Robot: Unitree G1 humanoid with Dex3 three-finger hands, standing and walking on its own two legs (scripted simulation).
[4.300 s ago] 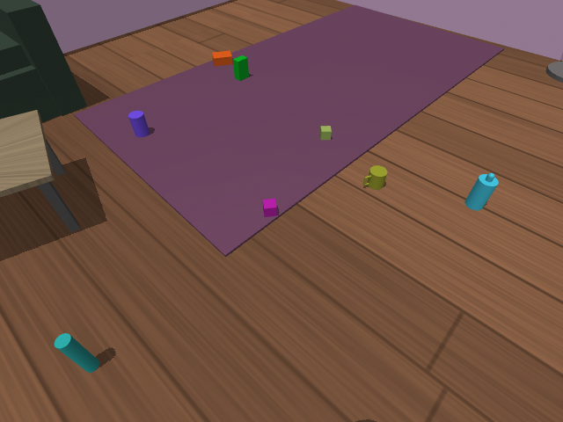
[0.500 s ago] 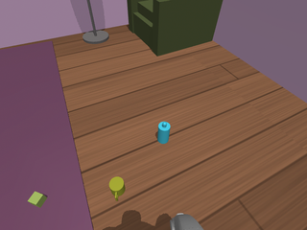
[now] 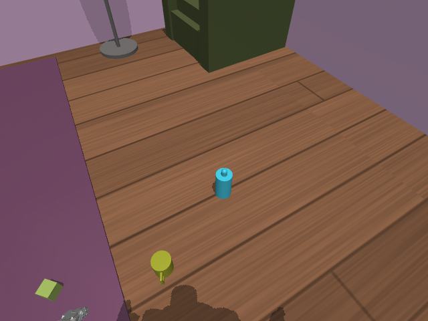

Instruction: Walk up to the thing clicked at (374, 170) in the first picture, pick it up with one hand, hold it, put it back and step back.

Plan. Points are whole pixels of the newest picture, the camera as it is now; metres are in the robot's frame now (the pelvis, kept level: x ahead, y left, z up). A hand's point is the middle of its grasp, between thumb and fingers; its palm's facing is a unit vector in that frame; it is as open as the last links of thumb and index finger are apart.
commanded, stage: walk up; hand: left
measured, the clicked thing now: (162, 268) +0.46 +0.22 -0.70
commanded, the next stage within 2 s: stand in 1.56 s
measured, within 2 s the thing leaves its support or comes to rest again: neither
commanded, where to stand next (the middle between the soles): +0.11 -0.03 m, yaw +3 degrees
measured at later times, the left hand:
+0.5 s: hand out of the picture +0.07 +0.23 -0.14, palm faces +0.01 -0.94 -0.33, open 7.4 cm
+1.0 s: hand out of the picture +0.11 +0.25 -0.13, palm faces +0.06 -0.94 -0.33, open 7.4 cm
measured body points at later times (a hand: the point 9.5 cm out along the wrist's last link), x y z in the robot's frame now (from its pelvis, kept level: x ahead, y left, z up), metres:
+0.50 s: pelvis +0.00 -0.03 +0.01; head +0.02 -0.03 +0.46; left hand +0.07 +0.28 -0.11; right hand +0.06 -0.34 -0.12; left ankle +0.04 +0.14 -0.71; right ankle +0.01 -0.13 -0.71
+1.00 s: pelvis +0.01 -0.01 +0.02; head +0.03 -0.01 +0.47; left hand +0.11 +0.30 -0.10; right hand +0.11 -0.32 -0.10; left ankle +0.04 +0.14 -0.71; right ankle +0.01 -0.13 -0.71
